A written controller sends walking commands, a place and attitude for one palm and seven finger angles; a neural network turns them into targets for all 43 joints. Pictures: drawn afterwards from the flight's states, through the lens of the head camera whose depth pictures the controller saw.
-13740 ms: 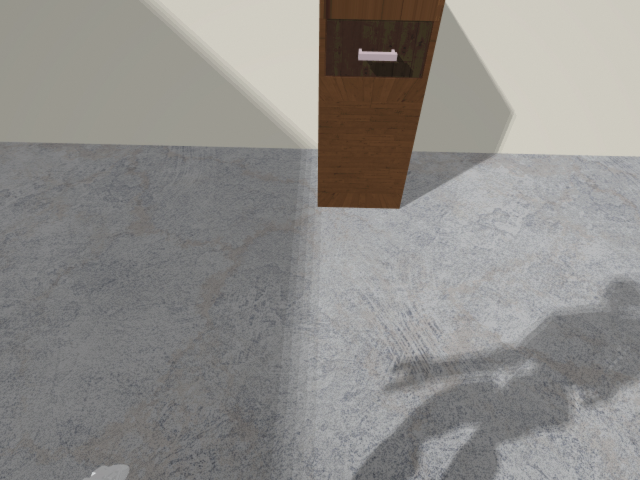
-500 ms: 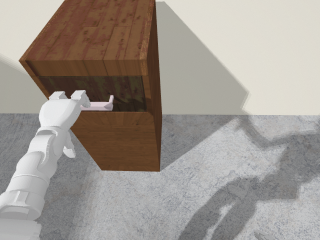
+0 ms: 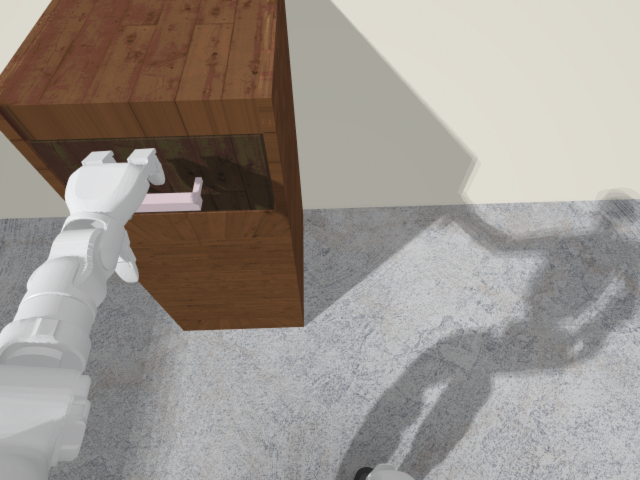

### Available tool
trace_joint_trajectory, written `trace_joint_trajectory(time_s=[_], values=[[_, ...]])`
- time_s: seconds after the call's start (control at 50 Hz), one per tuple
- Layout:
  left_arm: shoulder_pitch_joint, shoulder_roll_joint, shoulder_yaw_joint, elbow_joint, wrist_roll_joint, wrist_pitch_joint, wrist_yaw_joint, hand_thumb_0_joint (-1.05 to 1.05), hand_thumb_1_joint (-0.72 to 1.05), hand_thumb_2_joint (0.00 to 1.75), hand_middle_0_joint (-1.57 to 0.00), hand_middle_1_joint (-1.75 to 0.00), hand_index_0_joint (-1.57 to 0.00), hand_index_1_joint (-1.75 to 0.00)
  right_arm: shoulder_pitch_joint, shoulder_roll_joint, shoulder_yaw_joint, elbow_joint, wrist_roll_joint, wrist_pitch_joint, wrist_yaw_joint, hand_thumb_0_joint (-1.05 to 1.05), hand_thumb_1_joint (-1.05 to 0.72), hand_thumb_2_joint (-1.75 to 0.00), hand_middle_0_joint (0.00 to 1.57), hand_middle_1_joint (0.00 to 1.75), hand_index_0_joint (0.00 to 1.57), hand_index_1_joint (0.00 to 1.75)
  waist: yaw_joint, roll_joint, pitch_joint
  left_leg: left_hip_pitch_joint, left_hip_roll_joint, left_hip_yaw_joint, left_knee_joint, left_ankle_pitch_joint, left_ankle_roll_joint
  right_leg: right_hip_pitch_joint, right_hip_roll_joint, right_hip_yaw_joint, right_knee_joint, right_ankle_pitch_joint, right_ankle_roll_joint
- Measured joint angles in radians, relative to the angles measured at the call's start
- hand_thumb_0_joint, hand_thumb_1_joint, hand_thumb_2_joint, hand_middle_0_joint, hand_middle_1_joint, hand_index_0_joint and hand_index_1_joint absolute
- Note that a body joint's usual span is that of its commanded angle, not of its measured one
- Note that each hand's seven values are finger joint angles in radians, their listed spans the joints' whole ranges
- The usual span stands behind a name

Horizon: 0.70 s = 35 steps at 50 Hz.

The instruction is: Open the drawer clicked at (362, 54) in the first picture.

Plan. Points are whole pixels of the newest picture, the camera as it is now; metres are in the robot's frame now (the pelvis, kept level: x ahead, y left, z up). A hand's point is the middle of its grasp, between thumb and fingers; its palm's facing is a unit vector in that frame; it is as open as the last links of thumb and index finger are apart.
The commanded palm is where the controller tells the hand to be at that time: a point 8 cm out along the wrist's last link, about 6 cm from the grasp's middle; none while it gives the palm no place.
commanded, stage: move the hooked fingers above the handle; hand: left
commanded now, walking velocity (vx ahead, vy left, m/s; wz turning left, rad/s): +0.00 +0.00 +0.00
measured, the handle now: (162, 193) +0.54 +0.26 -0.03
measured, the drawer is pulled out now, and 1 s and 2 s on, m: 0.00 0.00 0.00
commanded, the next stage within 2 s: lower the fingers behind the handle in 1.00 s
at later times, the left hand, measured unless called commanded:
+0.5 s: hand (138, 196) +0.49 +0.27 +0.03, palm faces -0.08 -0.02 -1.00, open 13.7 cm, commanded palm +0.47 +0.27 +0.09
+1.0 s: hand (137, 198) +0.48 +0.27 +0.03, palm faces -0.06 -0.03 -1.00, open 13.8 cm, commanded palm +0.47 +0.27 +0.09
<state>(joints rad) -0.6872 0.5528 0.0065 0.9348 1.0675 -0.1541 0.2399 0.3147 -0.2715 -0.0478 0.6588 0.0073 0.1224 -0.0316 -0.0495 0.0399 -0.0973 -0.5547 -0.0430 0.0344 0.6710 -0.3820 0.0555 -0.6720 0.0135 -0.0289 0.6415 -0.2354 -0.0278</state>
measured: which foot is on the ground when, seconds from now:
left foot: down 0.00-1.00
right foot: down 0.00-1.00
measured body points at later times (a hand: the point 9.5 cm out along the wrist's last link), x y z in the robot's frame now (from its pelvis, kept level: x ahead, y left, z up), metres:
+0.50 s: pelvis +0.01 +0.01 -0.01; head +0.12 +0.00 +0.43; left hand +0.49 +0.27 +0.08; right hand +0.01 -0.27 -0.14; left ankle -0.04 +0.08 -0.72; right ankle +0.04 -0.10 -0.72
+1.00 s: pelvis +0.01 +0.01 -0.01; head +0.12 +0.00 +0.43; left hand +0.48 +0.27 +0.09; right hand +0.04 -0.27 -0.14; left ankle -0.04 +0.08 -0.72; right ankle +0.04 -0.10 -0.72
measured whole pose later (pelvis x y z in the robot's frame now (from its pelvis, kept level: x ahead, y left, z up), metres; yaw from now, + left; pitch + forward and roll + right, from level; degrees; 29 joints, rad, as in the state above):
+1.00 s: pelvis +0.01 +0.01 -0.01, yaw +0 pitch +19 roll -2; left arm -0.78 0.58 0.02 1.01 1.07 -0.18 0.26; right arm 0.34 -0.28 -0.05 0.68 -0.02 0.15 -0.02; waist -0.08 0.05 -0.13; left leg -0.65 -0.03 0.02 0.74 -0.43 0.06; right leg -0.75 0.02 -0.04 0.68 -0.26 -0.02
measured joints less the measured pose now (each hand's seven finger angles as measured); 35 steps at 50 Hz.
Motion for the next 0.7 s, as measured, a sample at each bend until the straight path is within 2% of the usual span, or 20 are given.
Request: trace_joint_trajectory(time_s=[0.12, 0.24, 0.34, 0.54, 0.7], values=[[-0.047, 0.007, 0.0, 0.035, 0.005, -0.029, 0.018, 0.0, -0.49, 0.3, -0.32, -1.2, -0.32, -1.2, 0.018, -0.008, -0.005, 0.017, -0.011, 0.004, 0.004, 0.0, -0.91, -0.9, 0.21, 0.3, 0.2, 0.3, -0.015, -0.002, -0.008, -0.043, 0.0, -0.007, 0.031, -0.014, 0.002, -0.035, -0.001, -0.008, 0.019, -0.01, 0.003], [-0.107, 0.028, 0.01, 0.102, 0.016, -0.007, 0.035, 0.0, -0.49, 0.3, -0.32, -1.2, -0.32, -1.2, 0.023, -0.013, 0.001, 0.024, -0.018, 0.009, 0.01, 0.0, -0.91, -0.9, 0.21, 0.3, 0.2, 0.3, -0.041, -0.001, -0.016, -0.09, 0.003, -0.006, 0.06, -0.028, 0.005, -0.079, 0.001, -0.007, 0.038, -0.017, 0.005], [-0.149, 0.054, 0.021, 0.146, 0.015, 0.002, 0.021, 0.0, -0.49, 0.3, -0.31, -1.2, -0.32, -1.21, 0.033, -0.014, 0.008, 0.025, -0.021, 0.013, 0.01, 0.0, -0.91, -0.9, 0.21, 0.3, 0.2, 0.3, -0.06, 0.001, -0.018, -0.118, 0.007, -0.002, 0.077, -0.038, 0.007, -0.106, 0.006, -0.005, 0.047, -0.02, 0.007], [-0.114, 0.043, 0.024, 0.109, 0.005, -0.028, 0.013, 0.0, -0.49, 0.3, -0.31, -1.2, -0.33, -1.21, 0.062, -0.005, 0.003, 0.039, -0.027, 0.033, 0.017, 0.0, -0.91, -0.9, 0.21, 0.3, 0.2, 0.3, -0.046, 0.012, -0.029, -0.119, 0.011, -0.005, 0.08, -0.045, 0.009, -0.102, 0.009, -0.007, 0.04, -0.024, 0.011], [-0.109, 0.041, 0.034, 0.107, 0.015, -0.023, 0.035, 0.0, -0.49, 0.3, -0.32, -1.2, -0.32, -1.21, 0.038, -0.002, 0.009, 0.03, -0.029, 0.035, 0.02, 0.0, -0.91, -0.9, 0.21, 0.3, 0.2, 0.3, -0.05, 0.01, -0.03, -0.119, 0.01, -0.006, 0.083, -0.048, 0.009, -0.102, 0.008, -0.008, 0.044, -0.026, 0.011]])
